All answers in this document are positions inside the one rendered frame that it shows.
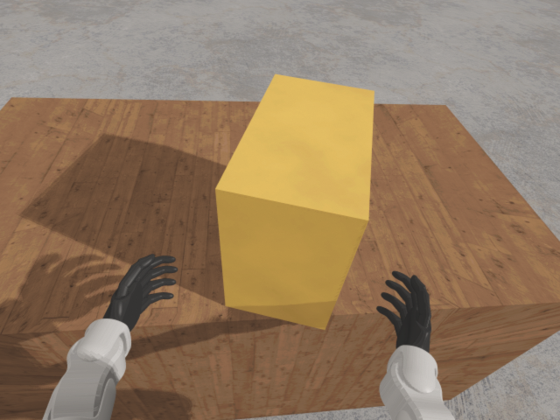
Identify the robot left hand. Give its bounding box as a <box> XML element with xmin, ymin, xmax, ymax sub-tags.
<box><xmin>103</xmin><ymin>254</ymin><xmax>178</xmax><ymax>331</ymax></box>

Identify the pedestal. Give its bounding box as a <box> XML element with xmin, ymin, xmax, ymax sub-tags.
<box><xmin>0</xmin><ymin>97</ymin><xmax>560</xmax><ymax>420</ymax></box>

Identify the robot left forearm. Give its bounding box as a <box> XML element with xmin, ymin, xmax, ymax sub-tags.
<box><xmin>42</xmin><ymin>318</ymin><xmax>131</xmax><ymax>420</ymax></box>

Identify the robot right hand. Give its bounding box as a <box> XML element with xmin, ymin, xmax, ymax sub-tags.
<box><xmin>376</xmin><ymin>271</ymin><xmax>431</xmax><ymax>353</ymax></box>

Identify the carton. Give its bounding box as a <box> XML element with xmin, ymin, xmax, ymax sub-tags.
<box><xmin>215</xmin><ymin>74</ymin><xmax>375</xmax><ymax>330</ymax></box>

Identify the robot right forearm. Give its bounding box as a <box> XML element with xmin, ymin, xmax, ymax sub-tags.
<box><xmin>379</xmin><ymin>345</ymin><xmax>455</xmax><ymax>420</ymax></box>

